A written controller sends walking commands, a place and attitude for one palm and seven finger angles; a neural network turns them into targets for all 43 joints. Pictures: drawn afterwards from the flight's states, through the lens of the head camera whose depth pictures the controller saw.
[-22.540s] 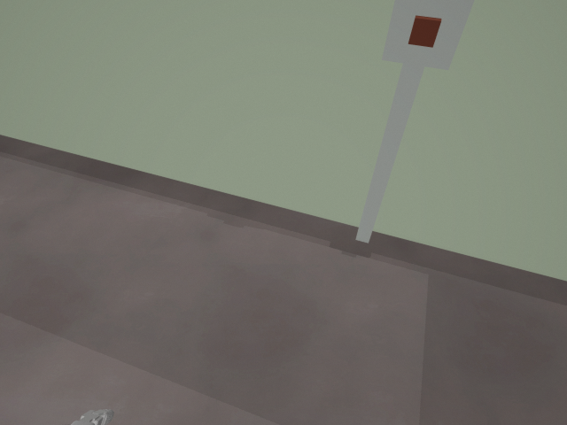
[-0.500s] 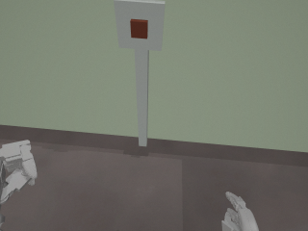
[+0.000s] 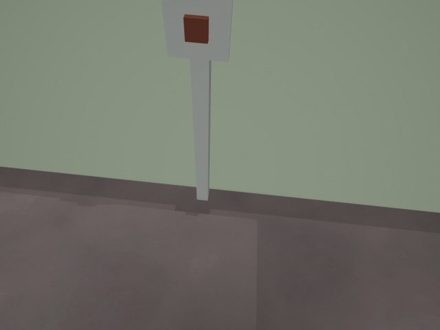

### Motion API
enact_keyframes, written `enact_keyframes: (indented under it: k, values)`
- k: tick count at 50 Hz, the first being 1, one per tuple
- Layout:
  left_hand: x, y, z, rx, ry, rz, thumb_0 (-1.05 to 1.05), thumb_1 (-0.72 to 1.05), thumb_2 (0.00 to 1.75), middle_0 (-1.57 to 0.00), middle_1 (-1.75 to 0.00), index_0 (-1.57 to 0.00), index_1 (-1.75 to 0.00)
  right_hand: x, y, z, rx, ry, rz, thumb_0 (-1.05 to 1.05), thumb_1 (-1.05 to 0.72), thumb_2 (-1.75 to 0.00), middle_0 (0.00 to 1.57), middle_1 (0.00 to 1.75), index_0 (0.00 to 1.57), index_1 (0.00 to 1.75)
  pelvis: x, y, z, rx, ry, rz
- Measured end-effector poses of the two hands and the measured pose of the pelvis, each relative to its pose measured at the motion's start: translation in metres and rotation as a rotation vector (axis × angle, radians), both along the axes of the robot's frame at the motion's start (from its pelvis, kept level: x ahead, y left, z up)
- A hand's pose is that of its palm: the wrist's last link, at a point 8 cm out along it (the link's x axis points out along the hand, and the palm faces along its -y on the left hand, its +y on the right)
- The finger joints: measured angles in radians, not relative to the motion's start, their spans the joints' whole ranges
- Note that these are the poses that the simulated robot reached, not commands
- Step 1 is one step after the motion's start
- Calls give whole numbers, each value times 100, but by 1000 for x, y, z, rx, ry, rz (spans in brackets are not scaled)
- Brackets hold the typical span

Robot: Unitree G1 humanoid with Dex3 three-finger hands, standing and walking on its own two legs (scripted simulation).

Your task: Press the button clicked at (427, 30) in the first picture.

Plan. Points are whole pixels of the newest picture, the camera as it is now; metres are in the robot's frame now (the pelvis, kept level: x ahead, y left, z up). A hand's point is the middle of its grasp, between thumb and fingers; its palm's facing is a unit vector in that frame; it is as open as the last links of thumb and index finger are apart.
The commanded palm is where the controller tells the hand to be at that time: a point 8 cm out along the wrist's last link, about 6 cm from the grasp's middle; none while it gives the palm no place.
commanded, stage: let the arm hang, fingers relaxed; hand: left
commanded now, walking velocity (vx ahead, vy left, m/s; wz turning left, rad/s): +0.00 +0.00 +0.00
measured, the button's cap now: (196, 28) +0.80 +0.12 +0.15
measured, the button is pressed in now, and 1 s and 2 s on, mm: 0 0 0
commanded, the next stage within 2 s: stand and wait in 0.72 s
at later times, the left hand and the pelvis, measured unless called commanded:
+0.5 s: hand out of the picture +0.01 +0.16 -0.17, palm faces +0.02 -0.98 -0.18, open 7.2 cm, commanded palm none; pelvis +0.01 +0.00 +0.00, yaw -1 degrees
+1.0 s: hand out of the picture +0.02 +0.18 -0.17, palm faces +0.01 -0.98 -0.22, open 7.4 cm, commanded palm none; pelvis +0.01 +0.00 +0.01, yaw -1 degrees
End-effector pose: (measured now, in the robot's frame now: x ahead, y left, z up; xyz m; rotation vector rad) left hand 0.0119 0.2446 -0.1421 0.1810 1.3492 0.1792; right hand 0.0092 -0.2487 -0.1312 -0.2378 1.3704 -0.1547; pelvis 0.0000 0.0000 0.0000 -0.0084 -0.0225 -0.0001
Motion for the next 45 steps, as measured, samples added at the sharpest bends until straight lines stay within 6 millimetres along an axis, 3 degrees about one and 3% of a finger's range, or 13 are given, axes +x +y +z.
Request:
enact_keyframes:
  k: [6, 12, 18, 24, 45]
  values:
    - [-43, -3, 5, 3, 135, 19, 1, 90, 90, -68, -85, -67, -86, -48, 18, -8, 55, 135, -62, 0, -91, -90, 20, 29, 20, 30, 2, -2, 3, -3, -8, -2]
    - [-49, -12, 7, -3, 159, 25, 0, 90, 90, -46, -60, -46, -61, -62, 38, -14, 108, 155, -98, 0, -91, -90, 20, 29, 20, 30, 3, -2, 4, 1, -16, -9]
    - [-30, -27, 3, -31, 103, 20, 0, 91, 90, -30, -42, -29, -42, -56, 51, -18, 139, 122, -109, 0, -91, -90, 20, 29, 20, 30, 4, -2, 4, 5, -20, -14]
    - [-12, -39, -1, -57, 51, 8, 0, 91, 90, -23, -34, -23, -34, -44, 56, -18, 143, 80, -112, 0, -91, -90, 20, 29, 20, 30, 5, -2, 4, 7, -21, -16]
    - [-10, -22, 4, -28, 75, 17, 0, 91, 90, -20, -30, -20, -30, -18, 25, -12, 72, 55, -90, 0, -91, -90, 20, 29, 20, 30, 13, -3, 6, 6, -21, -16]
